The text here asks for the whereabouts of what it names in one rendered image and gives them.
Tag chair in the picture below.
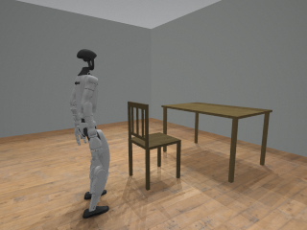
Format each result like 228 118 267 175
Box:
128 102 181 191

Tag robot left shin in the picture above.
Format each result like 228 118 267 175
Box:
89 163 96 193

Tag robot right upper arm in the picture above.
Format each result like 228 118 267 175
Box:
81 75 98 109

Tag robot right forearm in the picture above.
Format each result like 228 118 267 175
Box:
83 102 98 138

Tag robot left upper arm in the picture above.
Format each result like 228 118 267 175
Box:
69 84 77 107

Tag robot left hand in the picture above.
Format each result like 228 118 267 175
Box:
74 127 87 146

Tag robot left forearm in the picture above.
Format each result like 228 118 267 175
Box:
70 104 81 128

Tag robot right hand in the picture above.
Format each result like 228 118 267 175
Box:
89 136 104 161

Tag robot right thigh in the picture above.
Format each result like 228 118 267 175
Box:
86 129 110 177

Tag table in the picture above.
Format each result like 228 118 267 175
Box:
161 102 272 183

